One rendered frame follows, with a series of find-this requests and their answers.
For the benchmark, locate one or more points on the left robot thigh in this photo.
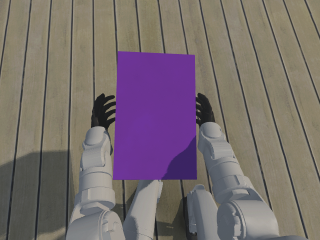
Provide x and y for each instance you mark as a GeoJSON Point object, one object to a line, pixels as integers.
{"type": "Point", "coordinates": [139, 223]}

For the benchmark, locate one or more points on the robot thigh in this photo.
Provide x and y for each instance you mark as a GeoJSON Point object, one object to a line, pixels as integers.
{"type": "Point", "coordinates": [139, 223]}
{"type": "Point", "coordinates": [201, 205]}

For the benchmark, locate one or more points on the left robot upper arm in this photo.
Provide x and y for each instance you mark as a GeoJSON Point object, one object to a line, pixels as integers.
{"type": "Point", "coordinates": [102, 225]}

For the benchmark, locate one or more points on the right robot thigh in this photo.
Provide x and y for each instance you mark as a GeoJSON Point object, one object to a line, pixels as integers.
{"type": "Point", "coordinates": [201, 205]}

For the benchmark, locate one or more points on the robot left forearm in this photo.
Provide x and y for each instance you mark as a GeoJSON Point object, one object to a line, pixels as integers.
{"type": "Point", "coordinates": [95, 191]}

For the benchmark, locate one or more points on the carton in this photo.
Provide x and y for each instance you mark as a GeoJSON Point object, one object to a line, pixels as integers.
{"type": "Point", "coordinates": [155, 117]}

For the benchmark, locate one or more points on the right robot upper arm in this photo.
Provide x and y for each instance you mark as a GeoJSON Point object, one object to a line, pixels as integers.
{"type": "Point", "coordinates": [248, 220]}

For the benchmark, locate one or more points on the robot right hand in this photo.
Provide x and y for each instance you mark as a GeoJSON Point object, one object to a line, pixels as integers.
{"type": "Point", "coordinates": [206, 114]}

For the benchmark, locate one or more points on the robot right forearm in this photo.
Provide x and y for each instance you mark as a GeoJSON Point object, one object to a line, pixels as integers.
{"type": "Point", "coordinates": [229, 182]}

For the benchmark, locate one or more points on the robot left hand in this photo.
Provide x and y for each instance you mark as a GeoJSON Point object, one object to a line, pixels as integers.
{"type": "Point", "coordinates": [99, 115]}

